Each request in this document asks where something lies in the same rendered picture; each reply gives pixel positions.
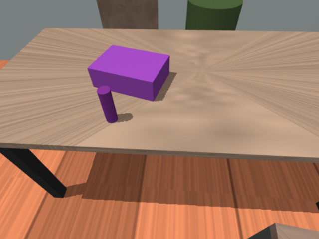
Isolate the table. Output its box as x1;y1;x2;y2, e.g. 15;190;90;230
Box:
0;28;319;210

